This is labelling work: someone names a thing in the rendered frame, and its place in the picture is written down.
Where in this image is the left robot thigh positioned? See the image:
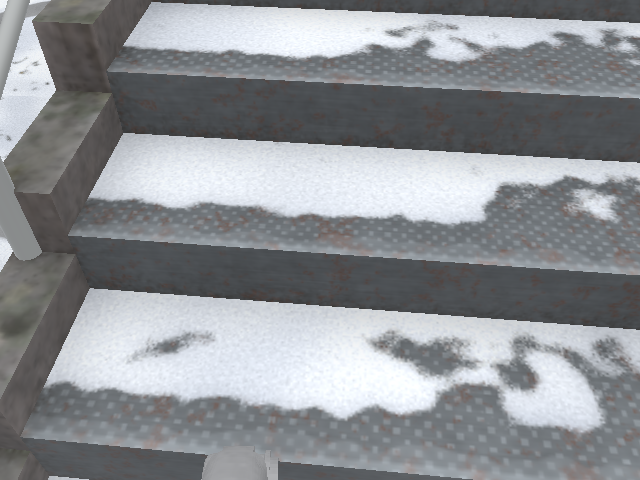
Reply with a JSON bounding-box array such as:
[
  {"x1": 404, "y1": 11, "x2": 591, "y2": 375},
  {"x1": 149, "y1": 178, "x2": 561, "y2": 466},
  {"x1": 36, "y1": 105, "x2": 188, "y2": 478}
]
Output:
[{"x1": 202, "y1": 446, "x2": 279, "y2": 480}]

